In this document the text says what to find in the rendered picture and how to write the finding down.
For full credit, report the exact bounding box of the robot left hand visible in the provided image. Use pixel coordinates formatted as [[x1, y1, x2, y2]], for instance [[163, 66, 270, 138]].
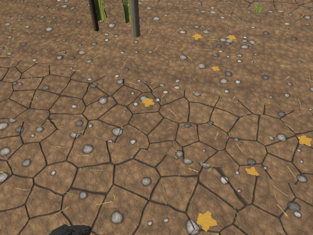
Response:
[[49, 224, 92, 235]]

